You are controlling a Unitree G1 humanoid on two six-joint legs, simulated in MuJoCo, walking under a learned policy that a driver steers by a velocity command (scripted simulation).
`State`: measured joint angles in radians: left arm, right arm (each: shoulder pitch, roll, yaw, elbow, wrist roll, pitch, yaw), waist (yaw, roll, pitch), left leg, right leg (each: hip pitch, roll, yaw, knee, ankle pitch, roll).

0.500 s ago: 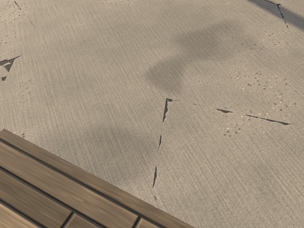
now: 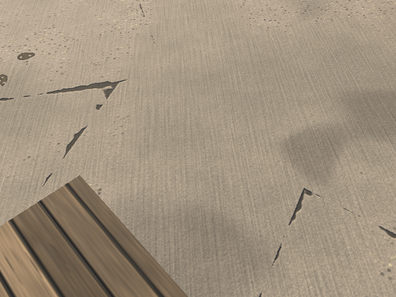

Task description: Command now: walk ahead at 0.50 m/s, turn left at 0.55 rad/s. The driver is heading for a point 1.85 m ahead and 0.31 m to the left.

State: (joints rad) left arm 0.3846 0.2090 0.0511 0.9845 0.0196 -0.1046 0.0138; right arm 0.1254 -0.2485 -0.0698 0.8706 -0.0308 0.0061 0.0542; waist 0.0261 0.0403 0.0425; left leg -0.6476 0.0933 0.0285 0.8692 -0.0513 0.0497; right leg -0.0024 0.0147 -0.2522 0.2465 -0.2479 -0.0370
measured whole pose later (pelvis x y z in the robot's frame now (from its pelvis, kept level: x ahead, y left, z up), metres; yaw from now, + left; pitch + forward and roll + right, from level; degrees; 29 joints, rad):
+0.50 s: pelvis +0.26 +0.07 +0.00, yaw +18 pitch +1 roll +0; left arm 0.10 0.26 0.05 0.79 0.04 -0.02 -0.02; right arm 0.37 -0.26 -0.07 0.91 0.00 -0.05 0.01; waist -0.05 -0.04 0.05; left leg -0.08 -0.15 -0.06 0.28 -0.21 0.14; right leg -0.66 -0.13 0.03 0.91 -0.14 0.05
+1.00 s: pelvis +0.55 +0.11 +0.00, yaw +22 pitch +0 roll -1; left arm 0.36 0.23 0.04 0.93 0.01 -0.08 -0.01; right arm 0.22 -0.26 -0.04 0.86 -0.04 -0.04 0.03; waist 0.01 0.04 0.04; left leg -0.56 0.06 -0.03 1.02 -0.23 0.04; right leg -0.11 0.08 -0.07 0.29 -0.17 -0.08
